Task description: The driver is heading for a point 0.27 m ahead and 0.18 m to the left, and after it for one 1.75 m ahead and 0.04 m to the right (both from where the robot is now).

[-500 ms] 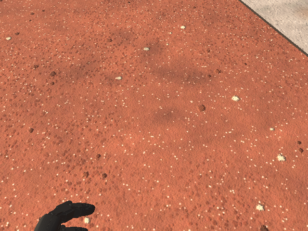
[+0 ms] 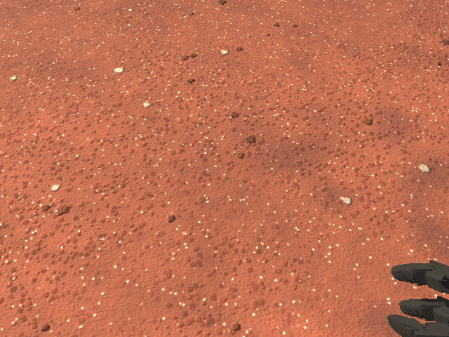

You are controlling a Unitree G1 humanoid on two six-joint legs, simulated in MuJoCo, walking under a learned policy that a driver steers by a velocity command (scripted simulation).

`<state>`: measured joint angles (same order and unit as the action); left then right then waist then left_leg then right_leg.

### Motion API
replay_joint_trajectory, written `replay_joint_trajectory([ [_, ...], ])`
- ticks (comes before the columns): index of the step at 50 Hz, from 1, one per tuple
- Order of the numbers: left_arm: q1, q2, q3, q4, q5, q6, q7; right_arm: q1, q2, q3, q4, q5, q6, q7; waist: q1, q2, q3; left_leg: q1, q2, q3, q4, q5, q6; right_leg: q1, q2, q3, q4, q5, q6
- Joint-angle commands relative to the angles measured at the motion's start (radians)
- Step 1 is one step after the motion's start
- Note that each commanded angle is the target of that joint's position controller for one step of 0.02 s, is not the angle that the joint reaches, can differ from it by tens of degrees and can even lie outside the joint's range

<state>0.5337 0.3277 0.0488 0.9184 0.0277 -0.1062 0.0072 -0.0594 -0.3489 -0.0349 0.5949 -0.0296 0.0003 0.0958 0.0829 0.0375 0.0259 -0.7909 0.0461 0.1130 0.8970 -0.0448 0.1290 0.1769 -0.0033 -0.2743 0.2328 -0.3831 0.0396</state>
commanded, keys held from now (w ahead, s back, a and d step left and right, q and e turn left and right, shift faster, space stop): w+q+shift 0.10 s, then q+shift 0.20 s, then e+shift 0.70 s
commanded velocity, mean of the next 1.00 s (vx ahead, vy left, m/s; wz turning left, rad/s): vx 0.33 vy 0.00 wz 0.04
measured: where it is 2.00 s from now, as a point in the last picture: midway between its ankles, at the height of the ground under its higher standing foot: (252, 317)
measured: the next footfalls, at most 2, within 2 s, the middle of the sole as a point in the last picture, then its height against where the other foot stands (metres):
left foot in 0.10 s outside the picture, level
right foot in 0.46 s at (259, 277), level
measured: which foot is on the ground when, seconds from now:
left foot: up 0.00-0.08, down 0.10-0.48, up 0.50-0.86, down 0.88-1.00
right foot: down 0.00-0.10, up 0.12-0.44, down 0.46-0.92, up 0.94-1.00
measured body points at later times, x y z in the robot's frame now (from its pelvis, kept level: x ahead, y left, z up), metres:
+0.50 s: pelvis +0.41 -0.01 -0.01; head +0.44 +0.02 +0.44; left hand +0.54 +0.30 -0.07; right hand +0.58 -0.26 -0.12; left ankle +0.25 +0.03 -0.69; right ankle +0.61 -0.04 -0.72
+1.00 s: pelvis +0.50 +0.04 +0.02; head +0.53 +0.06 +0.47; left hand +0.64 +0.35 -0.07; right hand +0.68 -0.23 -0.06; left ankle +0.54 +0.16 -0.72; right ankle +0.56 -0.06 -0.67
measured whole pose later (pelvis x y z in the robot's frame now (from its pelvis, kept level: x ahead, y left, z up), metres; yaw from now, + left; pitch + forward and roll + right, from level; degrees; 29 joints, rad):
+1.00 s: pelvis +0.50 +0.04 +0.02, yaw +0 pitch +0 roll +0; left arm 0.21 0.36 0.11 0.61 -0.03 0.05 0.02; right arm 0.11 -0.28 -0.07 0.70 -0.03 -0.01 -0.04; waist 0.03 -0.04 0.05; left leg -0.28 -0.04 -0.09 0.45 -0.17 0.01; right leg -0.52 0.18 0.21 0.90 -0.40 0.04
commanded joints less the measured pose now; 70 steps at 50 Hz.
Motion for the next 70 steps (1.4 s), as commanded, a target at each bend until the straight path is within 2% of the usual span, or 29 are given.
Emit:
replay_joint_trajectory([
  [1,-0.122,0.152,0.019,-0.104,0.0,-0.021,0.014,0.064,-0.011,0.016,-0.024,-0.004,-0.006,0.005,-0.15,-0.112,0.05,0.312,-0.1,0.102,-0.112,0.0,0.048,-0.192,-0.219,-0.005,0.075,1.355,-0.031],
  [4,-0.206,0.201,0.034,-0.147,0.012,0.03,0.024,0.554,-0.131,-0.049,0.136,-0.003,-0.02,-0.035,-0.378,-0.11,-0.189,0.913,-0.162,-0.012,-0.195,-0.075,0.133,-0.369,-0.249,0.04,0.75,1.315,-0.056],
  [5,-0.223,0.154,0.03,-0.161,0.016,0.033,0.004,0.546,-0.185,-0.085,0.157,0.031,-0.007,-0.065,-0.333,0.082,-0.163,1.066,-0.098,-0.162,-0.279,-0.15,0.162,-0.624,-0.054,0.037,1.151,0.334,-0.031],
  [6,-0.101,0.071,0.003,-0.259,0.01,0.019,0.002,0.427,-0.317,-0.102,0.096,-0.011,0.012,-0.073,-0.155,0.232,-0.245,1.262,0.169,-0.674,-0.328,0.124,0.337,-0.969,0.031,0.151,1.511,-0.155,0.025],
  [7,-0.202,0.124,0.002,-0.307,0.0,-0.001,0.007,0.478,-0.294,-0.11,0.06,-0.003,0.016,-0.086,-0.239,0.053,-0.359,1.294,0.231,-0.881,-0.505,-0.008,0.4,-1.075,0.018,0.341,1.519,-0.089,0.021],
  [9,-0.254,0.113,-0.009,-0.31,0.003,-0.011,0.008,0.4,-0.193,-0.086,0.1,0.012,-0.003,-0.107,-0.113,-0.116,-0.042,0.907,0.18,-0.741,-0.593,0.19,0.307,-1.014,-0.072,0.354,1.258,-0.031,0.015],
  [11,-0.211,0.107,-0.01,-0.284,0.032,0.037,0.013,0.324,-0.142,-0.065,0.087,0.023,-0.027,-0.109,-0.031,-0.157,0.036,0.619,0.111,-0.562,-0.582,0.535,0.262,-0.831,-0.11,0.343,1.121,-0.061,0.044],
  [12,-0.262,0.148,0.024,-0.312,-0.024,0.0,0.027,0.228,-0.098,-0.061,0.003,0.055,-0.07,-0.089,-0.027,-0.188,-0.015,0.561,0.086,-0.631,-0.62,0.424,0.272,-0.782,-0.069,0.422,1.067,-0.066,0.058],
  [15,-0.429,0.034,-0.001,-0.38,-0.007,-0.021,0.034,0.18,-0.129,-0.076,0.025,0.079,-0.068,-0.113,-0.033,-0.147,0.006,0.373,-0.063,-0.449,-0.565,0.475,0.177,-0.66,-0.018,0.344,0.618,0.098,0.077],
  [19,-0.469,-0.024,-0.01,-0.371,-0.02,-0.03,-0.009,0.422,-0.051,-0.059,0.136,0.059,-0.023,-0.149,-0.165,0.0,-0.119,0.431,-0.109,-0.348,-0.464,0.238,0.03,-0.428,0.08,0.255,0.313,0.703,0.04],
  [23,-0.276,0.069,0.037,-0.305,-0.011,-0.036,-0.028,0.346,-0.009,-0.045,0.125,0.018,-0.03,-0.141,-0.017,0.062,-0.159,0.592,-0.083,-0.302,-0.124,0.336,-0.048,-0.293,0.054,0.274,0.208,0.763,-0.052],
  [24,-0.199,0.122,0.039,-0.295,0.006,-0.039,-0.029,0.419,0.017,-0.037,0.106,0.005,-0.037,-0.132,-0.026,-0.144,-0.272,0.418,-0.155,-0.258,0.245,-0.131,-0.119,-0.038,-0.157,0.526,0.288,1.181,-0.193],
  [25,-0.217,0.112,0.028,-0.29,0.012,-0.029,-0.035,0.622,0.025,-0.024,0.134,0.018,-0.039,-0.109,-0.12,-0.324,-0.413,0.242,-0.191,-0.251,0.477,-0.629,-0.178,0.14,-0.379,0.934,0.261,1.219,-0.399],
  [26,-0.266,0.122,0.043,-0.33,-0.012,-0.011,-0.033,0.574,-0.063,-0.036,0.131,0.026,-0.031,-0.101,-0.079,-0.213,-0.404,0.18,-0.146,-0.288,0.561,-0.567,-0.193,0.083,-0.366,1.04,0.188,0.882,-0.409],
  [28,-0.368,0.098,0.037,-0.372,-0.032,0.034,-0.022,0.31,-0.091,-0.049,0.066,0.021,0.002,-0.114,-0.048,0.008,-0.186,0.104,-0.121,-0.258,0.556,-0.441,-0.188,-0.207,-0.252,0.919,0.102,0.314,-0.321],
  [31,-0.419,0.102,0.04,-0.383,-0.028,0.067,-0.01,0.293,-0.027,-0.041,0.038,0.012,0.017,-0.13,-0.12,-0.064,-0.065,0.217,-0.098,-0.254,0.273,-0.363,-0.16,-0.489,-0.102,0.809,0.021,0.098,-0.232],
  [36,-0.379,0.128,0.069,-0.376,-0.046,0.107,0.013,0.236,0.006,-0.034,0.047,0.021,0.005,-0.14,-0.096,-0.163,-0.157,0.36,-0.141,-0.247,-0.072,-0.306,-0.18,-0.474,-0.049,0.786,0.033,0.121,-0.214],
  [44,-0.358,0.129,0.094,-0.39,-0.06,0.157,0.035,0.204,-0.038,-0.061,0.066,0.046,-0.039,-0.117,-0.093,-0.208,-0.117,0.589,-0.118,-0.278,-0.494,-0.153,-0.134,-0.485,0.004,0.908,0.064,-0.088,-0.142],
  [45,-0.328,0.103,0.086,-0.387,-0.065,0.159,0.032,0.221,-0.068,-0.071,0.069,0.04,-0.038,-0.122,-0.091,-0.15,-0.147,0.708,-0.016,-0.328,-0.56,-0.139,-0.091,-0.553,0.055,0.856,0.161,-0.2,-0.104],
  [46,-0.343,0.083,0.081,-0.412,-0.073,0.157,0.031,0.233,-0.133,-0.082,0.07,0.005,-0.03,-0.121,-0.082,0.086,-0.147,0.767,0.172,-0.541,-0.608,-0.178,0.03,-0.727,0.153,0.668,0.37,-0.263,-0.064],
  [47,-0.285,0.118,0.092,-0.404,-0.069,0.145,0.021,0.157,-0.115,-0.077,0.043,-0.025,-0.029,-0.122,-0.041,0.213,-0.137,0.705,0.292,-0.643,-0.631,-0.103,0.098,-0.771,0.18,0.53,0.657,-0.208,-0.024],
  [48,-0.271,0.177,0.108,-0.379,-0.06,0.141,0.012,0.094,-0.055,-0.063,0.013,-0.024,-0.03,-0.131,-0.029,0.154,-0.102,0.65,0.283,-0.569,-0.624,-0.059,0.095,-0.792,0.123,0.49,0.794,-0.13,0.007],
  [50,-0.227,0.152,0.103,-0.34,-0.051,0.156,0.016,0.047,-0.013,-0.049,-0.006,0.011,-0.022,-0.148,-0.025,0.069,-0.071,0.63,0.194,-0.413,-0.591,-0.062,0.044,-0.81,0.089,0.438,0.948,-0.023,0.037],
  [58,-0.377,0.065,0.046,-0.437,-0.057,0.155,-0.01,0.176,-0.088,-0.07,0.021,0.004,0.012,-0.15,-0.134,0.101,-0.067,0.761,0.219,-0.189,-0.581,0.161,0.103,-0.859,-0.079,0.284,0.811,0.043,0.102],
  [65,-0.352,0.083,0.06,-0.438,-0.055,0.184,-0.031,0.155,-0.129,-0.102,0.036,0.052,-0.007,-0.106,-0.089,0.133,-0.105,0.713,0.286,-0.051,-0.482,0.198,0.028,-0.58,-0.054,0.192,0.446,0.067,-0.001],
  [67,-0.248,0.12,0.089,-0.397,-0.051,0.187,-0.018,0.206,-0.075,-0.095,0.069,0.063,-0.016,-0.099,-0.037,0.033,-0.132,0.584,0.226,0.046,-0.275,0.066,-0.081,-0.334,-0.009,0.222,0.232,0.26,-0.077],
  [68,-0.174,0.259,0.131,-0.395,-0.054,0.18,0.001,0.226,-0.032,-0.083,0.047,0.027,-0.018,-0.094,-0.031,-0.255,-0.126,0.272,0.109,0.118,0.038,-0.351,-0.182,-0.108,-0.203,0.535,0.176,0.695,-0.178],
  [69,-0.233,0.331,0.131,-0.436,-0.016,0.153,-0.002,0.146,0.004,-0.064,-0.031,-0.005,-0.024,-0.102,-0.049,-0.411,-0.2,0.015,-0.024,-0.042,0.264,-0.648,-0.232,-0.075,-0.387,0.879,0.175,0.786,-0.394],
  [70,-0.241,0.237,0.111,-0.439,-0.002,0.13,-0.014,0.076,-0.066,-0.079,-0.021,0.01,-0.023,-0.111,0.025,-0.244,-0.239,0.009,-0.009,-0.149,0.368,-0.61,-0.213,-0.097,-0.382,0.783,0.139,0.718,-0.405],
])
